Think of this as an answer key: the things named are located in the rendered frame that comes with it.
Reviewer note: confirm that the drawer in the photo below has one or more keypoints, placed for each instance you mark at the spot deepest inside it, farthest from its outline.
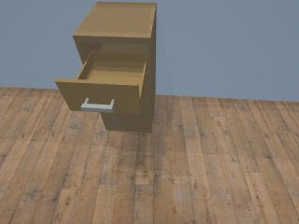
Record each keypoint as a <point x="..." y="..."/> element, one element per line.
<point x="107" y="76"/>

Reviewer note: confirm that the handle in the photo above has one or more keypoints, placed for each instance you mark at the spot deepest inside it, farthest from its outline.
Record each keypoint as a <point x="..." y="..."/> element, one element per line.
<point x="97" y="107"/>

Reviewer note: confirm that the cabinet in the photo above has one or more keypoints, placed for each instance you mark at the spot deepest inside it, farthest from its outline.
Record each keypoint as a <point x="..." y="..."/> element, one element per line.
<point x="123" y="27"/>

